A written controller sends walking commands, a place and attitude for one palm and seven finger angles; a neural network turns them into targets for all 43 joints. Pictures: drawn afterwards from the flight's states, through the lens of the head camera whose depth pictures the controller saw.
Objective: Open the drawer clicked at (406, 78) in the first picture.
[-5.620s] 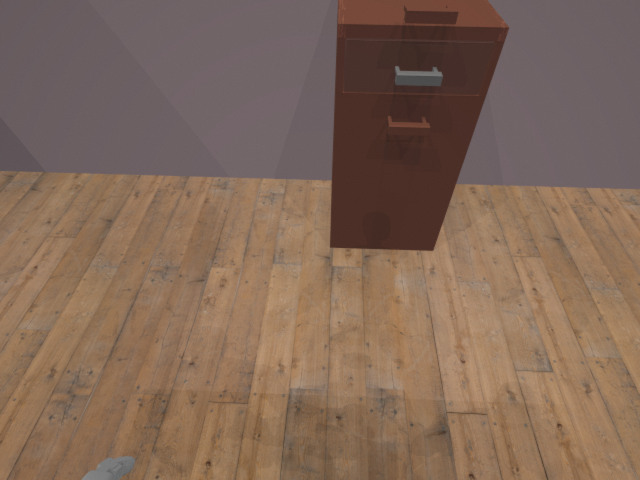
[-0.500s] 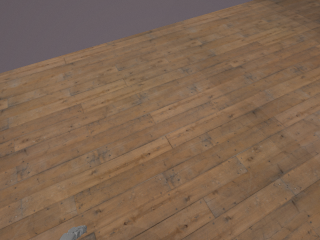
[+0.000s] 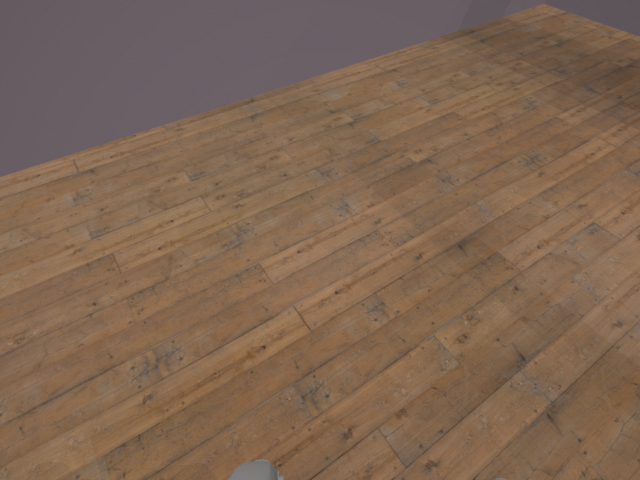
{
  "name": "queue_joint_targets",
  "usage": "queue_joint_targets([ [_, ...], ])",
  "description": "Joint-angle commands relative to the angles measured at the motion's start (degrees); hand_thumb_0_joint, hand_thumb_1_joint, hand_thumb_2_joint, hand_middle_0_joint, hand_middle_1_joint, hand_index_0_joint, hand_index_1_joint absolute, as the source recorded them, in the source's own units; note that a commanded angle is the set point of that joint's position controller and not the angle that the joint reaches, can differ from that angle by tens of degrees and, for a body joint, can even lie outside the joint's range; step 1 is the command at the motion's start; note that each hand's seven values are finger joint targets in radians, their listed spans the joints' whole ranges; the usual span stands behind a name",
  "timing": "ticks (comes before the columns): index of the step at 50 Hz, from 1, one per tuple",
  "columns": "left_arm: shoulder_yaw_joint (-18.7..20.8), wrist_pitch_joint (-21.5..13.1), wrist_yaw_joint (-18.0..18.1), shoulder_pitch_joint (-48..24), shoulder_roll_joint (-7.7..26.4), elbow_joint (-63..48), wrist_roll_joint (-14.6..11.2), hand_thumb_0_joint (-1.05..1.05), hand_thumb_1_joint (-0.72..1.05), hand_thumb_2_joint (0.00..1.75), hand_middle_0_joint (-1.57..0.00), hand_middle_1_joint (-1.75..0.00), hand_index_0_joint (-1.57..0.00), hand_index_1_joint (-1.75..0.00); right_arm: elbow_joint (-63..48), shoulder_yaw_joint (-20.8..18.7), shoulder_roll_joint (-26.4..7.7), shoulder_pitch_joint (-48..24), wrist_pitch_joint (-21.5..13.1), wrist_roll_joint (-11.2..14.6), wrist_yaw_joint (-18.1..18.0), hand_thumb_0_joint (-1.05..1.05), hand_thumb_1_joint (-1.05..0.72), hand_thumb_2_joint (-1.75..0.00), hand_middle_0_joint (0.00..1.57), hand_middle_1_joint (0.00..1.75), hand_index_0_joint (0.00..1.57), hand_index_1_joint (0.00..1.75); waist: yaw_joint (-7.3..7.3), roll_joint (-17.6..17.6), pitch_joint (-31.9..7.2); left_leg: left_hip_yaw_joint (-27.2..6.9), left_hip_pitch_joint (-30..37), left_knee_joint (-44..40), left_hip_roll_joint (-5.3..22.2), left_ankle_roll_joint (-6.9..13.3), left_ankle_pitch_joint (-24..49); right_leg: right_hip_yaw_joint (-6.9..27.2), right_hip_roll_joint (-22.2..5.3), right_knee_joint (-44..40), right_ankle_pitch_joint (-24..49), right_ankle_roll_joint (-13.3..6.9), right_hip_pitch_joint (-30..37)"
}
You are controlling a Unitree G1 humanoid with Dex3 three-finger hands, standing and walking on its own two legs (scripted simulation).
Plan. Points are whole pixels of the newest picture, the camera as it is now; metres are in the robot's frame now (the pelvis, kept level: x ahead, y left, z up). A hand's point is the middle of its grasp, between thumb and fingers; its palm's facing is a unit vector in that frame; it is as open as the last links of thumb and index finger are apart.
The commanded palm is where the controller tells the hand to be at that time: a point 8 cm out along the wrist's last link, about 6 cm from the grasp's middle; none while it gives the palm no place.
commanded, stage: turn to face it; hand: left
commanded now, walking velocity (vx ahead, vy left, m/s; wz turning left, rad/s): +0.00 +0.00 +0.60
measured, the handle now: out of the picture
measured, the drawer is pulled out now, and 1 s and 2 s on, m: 0.00 0.00 0.00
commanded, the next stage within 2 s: none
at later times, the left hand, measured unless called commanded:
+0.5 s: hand out of the picture +0.12 +0.28 -0.17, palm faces +0.16 -0.96 -0.21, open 7.3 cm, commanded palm none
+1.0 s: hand out of the picture +0.07 +0.19 -0.13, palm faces +0.42 -0.85 -0.32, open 7.3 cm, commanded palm none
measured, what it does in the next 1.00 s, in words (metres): steps on the spot, turning left: left foot, then right foot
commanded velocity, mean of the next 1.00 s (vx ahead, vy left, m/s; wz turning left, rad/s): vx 0.00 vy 0.00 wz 0.60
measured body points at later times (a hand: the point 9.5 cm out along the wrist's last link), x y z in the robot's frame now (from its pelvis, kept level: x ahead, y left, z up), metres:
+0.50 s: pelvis +0.05 +0.07 +0.00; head +0.07 +0.10 +0.45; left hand +0.11 +0.33 -0.15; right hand +0.08 -0.18 -0.14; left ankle +0.09 +0.13 -0.74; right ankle +0.05 -0.11 -0.66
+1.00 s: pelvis +0.06 -0.03 +0.00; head +0.10 -0.07 +0.45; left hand +0.05 +0.24 -0.11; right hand +0.21 -0.27 -0.16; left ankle +0.00 +0.12 -0.65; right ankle +0.08 -0.10 -0.74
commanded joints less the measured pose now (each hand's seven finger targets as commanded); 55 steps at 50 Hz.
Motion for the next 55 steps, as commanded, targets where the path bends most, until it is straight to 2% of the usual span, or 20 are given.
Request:
queue_joint_targets([
  [1,2.2,-1.7,1.4,0.4,10.5,-2.3,0.5,0.0,0.9,0.9,-0.2,-0.3,-0.2,-0.3,-5.8,0.1,-2.1,-4.6,-2.8,0.4,-0.3,0.0,-0.9,-0.9,0.2,0.3,0.2,0.3,-0.79,-6.8,0.0,0.3,-0.5,-8.7,-1.3,1.8,-1.1,15.6,-17.4,-4.2,22.5,-7.1,3.1],
  [3,1.4,-1.6,1.8,-0.7,9.3,-1.0,0.2,0.0,0.9,0.9,-0.2,-0.3,-0.2,-0.3,-2.8,0.9,-1.2,-0.2,-3.4,0.7,-0.7,0.0,-0.9,-0.9,0.2,0.3,0.2,0.3,-2.51,-6.9,-2.0,1.7,9.2,-17.4,-2.7,2.5,5.8,11.0,-14.4,-1.1,26.7,-4.2,1.7],
  [5,0.6,-1.6,2.1,-0.3,6.8,0.4,-0.4,0.0,0.9,0.9,-0.2,-0.3,-0.2,-0.3,1.5,1.1,-3.2,8.5,-4.5,0.7,-1.2,0.0,-0.9,-0.9,0.2,0.3,0.2,0.3,-5.11,-1.3,-5.6,-0.6,24.0,-27.2,-1.2,3.6,19.3,6.1,-9.7,8.5,21.0,0.0,-2.5],
  [6,0.1,-1.4,2.1,3.4,4.7,1.2,-0.9,0.0,0.9,0.9,-0.2,-0.3,-0.2,-0.3,2.2,0.4,-7.6,11.9,-5.0,0.2,-1.4,0.0,-0.9,-0.9,0.2,0.3,0.2,0.3,-5.03,9.8,-10.1,-12.2,32.8,-26.4,9.1,7.8,33.6,1.6,-5.1,17.6,5.1,2.7,-10.7],
  [7,-0.5,-1.1,2.2,6.4,3.2,2.4,-1.0,0.0,0.9,0.9,-0.2,-0.3,-0.2,-0.3,2.2,0.2,-9.5,10.8,-4.2,0.5,-1.4,0.0,-0.9,-0.9,0.2,0.3,0.2,0.3,-3.06,16.0,-10.0,-19.2,30.6,-30.4,17.4,12.9,38.6,-3.4,-4.1,24.5,-18.7,4.9,-12.9],
  [8,-0.6,-0.5,2.4,5.6,3.8,2.7,-0.3,0.0,0.9,0.9,-0.2,-0.3,-0.2,-0.3,1.7,0.7,-8.5,8.3,-3.2,0.4,-1.6,0.0,-0.9,-0.9,0.2,0.3,0.2,0.3,-2.55,11.1,-5.4,-20.1,23.6,-33.4,17.1,15.3,30.6,-2.2,-5.4,27.2,-20.8,5.3,-12.3],
  [9,-0.6,0.3,2.5,3.5,3.9,3.2,0.1,0.0,0.9,0.9,-0.2,-0.3,-0.2,-0.3,1.5,1.0,-7.3,5.9,-3.1,0.4,-1.9,0.0,-0.9,-0.9,0.2,0.3,0.2,0.3,-2.39,13.9,-1.1,-20.5,17.9,-36.4,14.9,14.6,24.4,-1.9,-6.9,30.0,-18.7,5.8,-13.3],
  [11,0.3,1.0,2.1,-1.3,5.6,2.8,0.3,0.0,0.9,0.9,-0.2,-0.3,-0.2,-0.3,1.8,1.4,-6.0,5.8,-2.5,0.2,-2.1,0.0,-0.9,-0.9,0.2,0.3,0.2,0.3,-2.78,8.0,3.5,-19.7,13.8,-37.2,12.0,13.6,22.7,-1.9,-8.3,34.2,-14.1,6.3,-15.9],
  [14,1.1,1.4,1.7,-2.4,5.5,2.0,0.2,0.0,0.9,0.9,-0.2,-0.3,-0.2,-0.3,2.0,0.5,-6.5,6.5,-2.5,0.6,-2.0,0.0,-0.9,-0.9,0.2,0.3,0.2,0.3,-2.21,3.3,-0.1,-16.9,17.0,-36.8,9.1,12.9,22.6,-2.6,-8.6,37.8,-8.2,7.1,-18.7],
  [21,3.0,2.5,1.8,-7.1,6.6,-1.6,0.5,0.0,0.9,0.9,-0.2,-0.3,-0.2,-0.3,1.6,-1.4,-6.4,9.1,-2.1,0.5,-1.6,0.0,-0.9,-0.9,0.2,0.3,0.2,0.3,-2.99,6.0,-3.1,-19.6,18.8,-37.4,6.1,10.4,14.0,-1.7,-9.1,40.2,-2.3,9.0,-24.0],
  [29,2.8,2.5,1.9,-15.6,7.5,-6.3,0.0,0.0,0.9,0.9,-0.2,-0.3,-0.2,-0.3,1.6,-2.8,-7.8,12.6,-1.4,0.1,-1.5,0.0,-0.9,-0.9,0.2,0.3,0.2,0.3,-5.31,5.6,-3.4,-28.0,20.3,-35.1,6.0,14.4,15.0,-0.9,-7.4,32.6,-7.1,9.2,-24.3],
  [36,2.2,2.4,2.3,-14.5,7.2,-8.6,-0.8,0.0,0.9,0.9,-0.2,-0.3,-0.2,-0.3,-0.1,-3.8,-9.4,11.1,-0.4,-0.3,-1.1,0.0,-0.9,-0.9,0.2,0.3,0.2,0.3,-4.91,7.7,-5.1,-32.2,15.8,-33.2,4.4,15.2,15.9,-0.8,-4.2,20.4,-9.6,7.4,-14.4],
  [39,2.5,2.1,2.5,-9.7,8.5,-8.0,-1.0,0.0,0.9,0.9,-0.2,-0.3,-0.2,-0.3,-1.6,-4.2,-9.4,7.9,0.0,0.1,-0.6,0.0,-0.9,-0.9,0.2,0.3,0.2,0.3,-2.66,7.2,-5.0,-29.8,8.4,-31.4,0.8,11.8,11.9,-2.2,-3.4,6.3,-2.8,6.4,-2.6],
  [40,2.9,1.7,2.7,-7.6,9.8,-7.7,-1.0,0.0,0.9,0.9,-0.2,-0.3,-0.2,-0.3,-2.0,-4.1,-8.2,7.3,0.2,0.4,-0.4,0.0,-0.9,-0.9,0.2,0.3,0.2,0.3,-1.62,4.6,-5.5,-27.1,2.8,-29.0,-1.2,9.2,6.3,-0.9,-5.8,-2.0,0.8,5.6,5.1],
  [41,3.8,1.3,3.1,-7.2,14.2,-8.2,-0.3,0.0,0.9,0.9,-0.2,-0.3,-0.2,-0.3,-2.7,-3.8,-5.0,8.5,0.4,0.9,-0.2,0.0,-0.9,-0.9,0.2,0.3,0.2,0.3,-1.58,-8.0,-5.8,-18.4,-7.5,-17.6,-6.3,5.3,-6.1,11.0,-18.7,-9.4,-7.1,2.0,12.2],
  [42,3.8,1.4,3.1,-9.1,17.4,-9.7,0.3,0.0,0.9,0.9,-0.2,-0.3,-0.2,-0.3,-4.1,-3.7,-4.1,8.7,0.1,0.3,-0.6,0.0,-0.9,-0.9,0.2,0.3,0.2,0.3,-1.72,-18.3,-3.7,-7.3,-13.2,-2.2,-12.2,2.2,-12.7,24.4,-32.1,-12.6,-10.3,-3.6,7.0],
  [43,3.1,1.6,3.3,-12.3,15.8,-10.9,-0.1,0.0,0.9,0.9,-0.2,-0.3,-0.2,-0.3,-4.0,-4.2,-7.1,7.1,0.2,-0.4,-0.3,0.0,-0.9,-0.9,0.2,0.3,0.2,0.3,-3.0,-10.9,-0.9,-8.4,-8.2,7.1,-8.4,3.2,-11.5,19.4,-32.4,-12.3,-8.4,-5.0,-4.1],
  [44,3.0,1.1,3.3,-16.0,12.9,-11.5,-0.3,0.0,0.9,0.9,-0.2,-0.3,-0.2,-0.3,-3.2,-4.3,-6.6,8.4,0.9,-0.4,0.1,0.0,-0.9,-0.9,0.2,0.3,0.2,0.3,-5.43,-10.3,0.0,-8.2,-6.6,11.0,-7.0,3.2,-8.3,14.9,-28.7,-12.1,-6.7,-3.8,-7.0],
  [47,1.5,0.2,2.4,-15.9,9.2,-11.1,-0.5,0.0,0.9,0.9,-0.2,-0.3,-0.2,-0.3,-1.3,-3.6,-4.9,9.6,1.6,-0.4,1.0,0.0,-0.9,-0.9,0.2,0.3,0.2,0.3,-6.45,-8.0,3.1,-4.2,-6.3,18.7,-5.1,1.6,-0.6,1.2,-20.6,-6.8,9.7,-0.9,-7.1],
  [55,1.6,-0.2,2.3,-3.1,10.7,-7.7,0.0,0.0,0.9,0.9,-0.2,-0.3,-0.2,-0.3,-3.6,-2.8,-5.8,1.3,2.3,-0.2,0.9,0.0,-0.9,-0.9,0.2,0.3,0.2,0.3,-1.78,-10.5,-0.4,-2.5,-9.3,17.2,-3.0,-0.6,-0.7,-3.0,-22.8,-2.2,27.5,-0.3,5.1],
])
